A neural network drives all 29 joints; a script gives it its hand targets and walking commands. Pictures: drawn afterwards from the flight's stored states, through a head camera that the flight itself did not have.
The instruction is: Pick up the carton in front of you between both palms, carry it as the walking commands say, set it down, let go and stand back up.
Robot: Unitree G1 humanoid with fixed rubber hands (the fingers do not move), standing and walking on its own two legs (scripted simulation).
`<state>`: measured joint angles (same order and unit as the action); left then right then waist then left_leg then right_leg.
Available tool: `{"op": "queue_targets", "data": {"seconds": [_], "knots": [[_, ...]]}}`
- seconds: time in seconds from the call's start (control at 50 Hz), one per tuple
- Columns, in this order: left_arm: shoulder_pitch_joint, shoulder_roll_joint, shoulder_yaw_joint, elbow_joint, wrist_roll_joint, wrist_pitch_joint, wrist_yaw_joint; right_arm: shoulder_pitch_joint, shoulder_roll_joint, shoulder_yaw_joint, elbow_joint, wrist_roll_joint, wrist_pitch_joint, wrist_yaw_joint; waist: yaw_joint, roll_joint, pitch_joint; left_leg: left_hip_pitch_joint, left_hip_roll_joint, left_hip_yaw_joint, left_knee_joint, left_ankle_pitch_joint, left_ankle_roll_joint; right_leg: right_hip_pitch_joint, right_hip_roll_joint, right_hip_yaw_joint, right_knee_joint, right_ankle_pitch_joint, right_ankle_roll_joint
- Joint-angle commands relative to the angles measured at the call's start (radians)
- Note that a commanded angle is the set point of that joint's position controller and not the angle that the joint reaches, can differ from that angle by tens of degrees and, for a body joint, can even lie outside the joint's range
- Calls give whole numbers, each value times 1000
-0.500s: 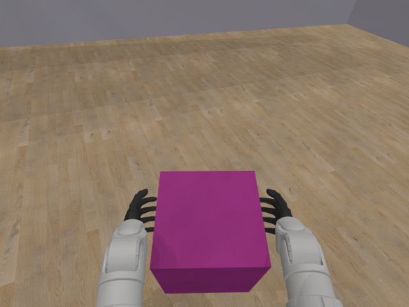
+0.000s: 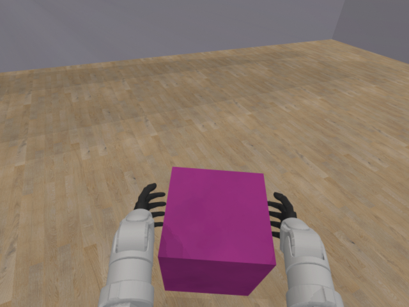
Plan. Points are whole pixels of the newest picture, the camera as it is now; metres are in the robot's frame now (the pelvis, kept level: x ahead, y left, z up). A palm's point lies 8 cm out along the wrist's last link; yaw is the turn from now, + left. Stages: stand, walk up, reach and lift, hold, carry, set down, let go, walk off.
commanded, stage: set down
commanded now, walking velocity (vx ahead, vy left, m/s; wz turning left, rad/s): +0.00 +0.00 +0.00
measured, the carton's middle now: (212, 234) +0.34 +0.00 -0.05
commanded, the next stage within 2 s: none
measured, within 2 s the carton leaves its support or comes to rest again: neither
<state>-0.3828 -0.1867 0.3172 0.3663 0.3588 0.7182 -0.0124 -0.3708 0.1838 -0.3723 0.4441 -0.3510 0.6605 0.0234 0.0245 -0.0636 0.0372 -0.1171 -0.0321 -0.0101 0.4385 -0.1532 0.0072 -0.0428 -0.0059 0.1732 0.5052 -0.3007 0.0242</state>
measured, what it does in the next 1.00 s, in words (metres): lowers itself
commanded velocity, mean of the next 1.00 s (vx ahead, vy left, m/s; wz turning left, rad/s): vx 0.00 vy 0.00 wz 0.00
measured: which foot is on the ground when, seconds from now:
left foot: down 0.00-1.00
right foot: down 0.00-1.00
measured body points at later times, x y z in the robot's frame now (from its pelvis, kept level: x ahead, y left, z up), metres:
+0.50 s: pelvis +0.00 -0.05 -0.05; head +0.22 +0.01 +0.33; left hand +0.37 +0.17 -0.16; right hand +0.38 -0.13 -0.15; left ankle +0.07 +0.11 -0.73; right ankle +0.01 -0.16 -0.74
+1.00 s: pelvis -0.04 -0.02 -0.19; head +0.23 +0.03 +0.16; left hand +0.40 +0.19 -0.29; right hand +0.45 -0.10 -0.29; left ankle +0.07 +0.12 -0.74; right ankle +0.01 -0.16 -0.74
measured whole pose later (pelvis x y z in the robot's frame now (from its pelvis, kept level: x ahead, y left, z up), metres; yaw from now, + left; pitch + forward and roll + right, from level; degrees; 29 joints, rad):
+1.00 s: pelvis -0.04 -0.02 -0.19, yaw -1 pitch +47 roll -3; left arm -0.85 -0.10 0.50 0.46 0.25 0.25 0.07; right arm -0.91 0.07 -0.37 0.63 -0.20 0.22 -0.12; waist 0.07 -0.09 -0.17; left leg -1.86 -0.04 -0.13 1.40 -0.35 -0.07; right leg -1.76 0.12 0.09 1.46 -0.53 0.06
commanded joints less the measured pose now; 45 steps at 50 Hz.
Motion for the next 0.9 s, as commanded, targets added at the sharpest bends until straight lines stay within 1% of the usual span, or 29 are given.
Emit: {"op": "queue_targets", "data": {"seconds": [0.0, 0.04, 0.08, 0.14, 0.18, 0.2, 0.22, 0.26, 0.28, 0.32, 0.34, 0.38, 0.4, 0.42, 0.44, 0.46, 0.48, 0.5, 0.52, 0.54, 0.56, 0.58, 0.62, 0.64, 0.66, 0.7, 0.72, 0.8, 0.88], "knots": [[-732, -700, -261, 180, -138, -137, -255, -785, 872, 303, 163, 159, -132, 176, 39, 0, -71, 227, -49, -14, 50, -259, 13, -467, 71, -81, -128, -282, -47], [-747, -601, -151, 266, -66, -203, -247, -821, 808, 225, 213, 105, -188, 130, 51, -41, -42, 167, -64, 10, 115, -232, 29, -535, 69, -82, -110, -311, -49], [-718, -511, -60, 314, -14, -259, -233, -808, 733, 165, 221, 63, -239, 82, 56, -51, -44, 81, -74, 17, 165, -176, 37, -565, 76, -82, -82, -275, -41], [-645, -427, 17, 362, 31, -325, -221, -748, 636, 119, 195, 32, -300, 28, 52, -12, -110, -65, -75, -4, 198, -82, 35, -555, 97, -87, -8, -124, -12], [-611, -406, 36, 384, 51, -364, -223, -704, 613, 111, 188, 19, -342, 6, 46, 16, -172, -145, -76, -14, 222, -32, 31, -563, 108, -88, 35, -50, 3], [-594, -411, 32, 389, 53, -387, -227, -672, 624, 117, 194, 18, -365, 0, 43, 18, -205, -178, -78, -15, 234, 8, 29, -569, 111, -89, 53, 6, 12], [-582, -427, 12, 388, 45, -415, -235, -637, 650, 131, 202, 23, -394, -1, 38, 14, -245, -203, -81, -15, 246, 54, 28, -573, 115, -90, 71, 73, 21], [-592, -480, -67, 351, 0, -482, -258, -601, 722, 184, 214, 47, -459, 5, 28, 10, -362, -237, -86, -21, 281, 164, 25, -579, 123, -85, 114, 221, 32], [-622, -507, -129, 320, -34, -515, -267, -613, 755, 227, 207, 70, -493, 9, 26, 13, -442, -248, -88, -24, 309, 229, 22, -583, 126, -81, 143, 292, 33], [-691, -567, -256, 245, -116, -577, -272, -675, 814, 353, 169, 144, -558, 12, 34, 20, -645, -267, -93, -28, 381, 369, 20, -603, 135, -78, 211, 423, 33], [-711, -589, -312, 208, -156, -604, -266, -715, 826, 430, 129, 189, -591, 11, 49, 28, -775, -265, -95, -29, 423, 448, 18, -603, 140, -73, 251, 502, 31], [-710, -613, -429, 126, -215, -646, -241, -784, 826, 592, 23, 278, -641, -2, 97, 54, -1074, -251, -92, -27, 511, 603, 12, -585, 146, -55, 343, 663, 28], [-709, -606, -473, 69, -232, -658, -225, -790, 804, 647, -8, 302, -652, -11, 123, 82, -1217, -212, -86, -32, 549, 696, 11, -611, 148, -54, 381, 687, 31], [-701, -594, -498, 33, -236, -663, -209, -772, 773, 675, -8, 307, -656, -18, 144, 123, -1299, -126, -70, -49, 585, 786, 10, -733, 147, -66, 397, 637, 36], [-681, -586, -496, 29, -225, -661, -197, -734, 737, 673, 21, 290, -656, -20, 154, 166, -1305, -30, -49, -67, 617, 854, 11, -931, 150, -87, 392, 520, 40], [-662, -572, -477, 43, -206, -653, -188, -699, 697, 651, 56, 261, -653, -18, 151, 189, -1266, 11, -37, -75, 638, 857, 11, -1111, 158, -107, 382, 393, 39], [-645, -555, -460, 67, -189, -643, -184, -670, 673, 633, 86, 236, -648, -14, 141, 173, -1198, -51, -36, -67, 648, 781, 7, -1196, 169, -116, 389, 311, 31], [-629, -545, -445, 102, -178, -630, -186, -668, 664, 616, 96, 220, -640, -10, 130, 126, -1130, -196, -45, -47, 642, 652, 4, -1182, 178, -120, 415, 276, 26], [-629, -539, -432, 137, -164, -618, -194, -683, 676, 599, 93, 209, -630, -4, 123, 78, -1066, -359, -58, -20, 631, 506, -2, -1132, 178, -118, 446, 275, 24], [-636, -550, -426, 154, -154, -607, -203, -692, 702, 578, 95, 200, -618, 6, 117, 57, -1028, -443, -67, -9, 622, 422, -9, -1114, 175, -121, 464, 261, 28], [-620, -570, -392, 206, -139, -590, -213, -715, 721, 557, 107, 187, -603, 16, 113, 20, -979, -521, -70, -7, 624, 362, -8, -1127, 172, -126, 471, 232, 32], [-604, -600, -356, 253, -125, -574, -224, -728, 737, 535, 130, 175, -588, 27, 110, -2, -946, -590, -73, -7, 631, 319, -8, -1136, 171, -130, 478, 213, 34], [-583, -667, -298, 320, -116, -549, -246, -737, 764, 504, 180, 162, -559, 47, 104, -26, -910, -716, -80, -6, 656, 298, -15, -1148, 171, -134, 501, 258, 40], [-585, -695, -280, 335, -116, -540, -256, -748, 771, 501, 185, 160, -546, 56, 101, -40, -922, -771, -85, -1, 670, 313, -20, -1136, 171, -132, 522, 318, 47], [-604, -712, -271, 335, -119, -533, -263, -779, 778, 504, 175, 163, -537, 62, 98, -54, -958, -806, -90, 3, 684, 309, -22, -1137, 171, -136, 546, 335, 55], [-661, -726, -264, 338, -124, -523, -268, -847, 777, 505, 175, 164, -525, 77, 101, -62, -979, -868, -92, 5, 722, 281, -25, -1200, 173, -151, 594, 274, 54], [-697, -730, -270, 329, -126, -520, -267, -884, 771, 511, 169, 166, -523, 86, 97, -64, -987, -883, -92, 2, 747, 278, -26, -1246, 177, -164, 621, 241, 50], [-868, -718, -339, 233, -165, -510, -233, -1028, 747, 543, 148, 201, -513, 118, 97, -47, -1111, -862, -87, 2, 855, 288, -42, -1405, 198, -205, 740, 147, 37], [-1041, -694, -411, 122, -207, -483, -177, -1141, 706, 547, 153, 243, -484, 126, 100, 8, -1284, -786, -85, 19, 935, 255, -67, -1511, 222, -231, 831, 42, 27]]}}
